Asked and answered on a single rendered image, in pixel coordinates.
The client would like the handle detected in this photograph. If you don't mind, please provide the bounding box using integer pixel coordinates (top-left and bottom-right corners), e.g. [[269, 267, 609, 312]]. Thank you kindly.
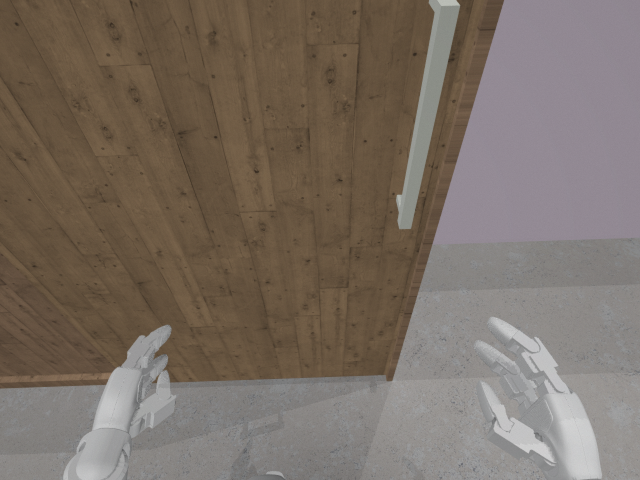
[[396, 0, 460, 229]]

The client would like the robot right hand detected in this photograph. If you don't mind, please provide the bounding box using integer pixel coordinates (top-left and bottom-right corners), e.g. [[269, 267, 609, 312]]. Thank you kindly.
[[474, 317, 602, 480]]

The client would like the robot left hand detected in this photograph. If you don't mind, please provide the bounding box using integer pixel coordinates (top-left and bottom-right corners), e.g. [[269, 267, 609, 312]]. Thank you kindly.
[[92, 325, 176, 438]]

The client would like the wardrobe door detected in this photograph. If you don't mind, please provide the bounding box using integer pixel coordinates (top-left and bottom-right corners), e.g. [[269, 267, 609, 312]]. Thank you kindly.
[[0, 252, 116, 376], [0, 0, 484, 383]]

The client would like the robot left forearm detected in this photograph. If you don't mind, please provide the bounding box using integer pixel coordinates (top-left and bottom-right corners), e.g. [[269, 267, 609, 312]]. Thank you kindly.
[[63, 428, 132, 480]]

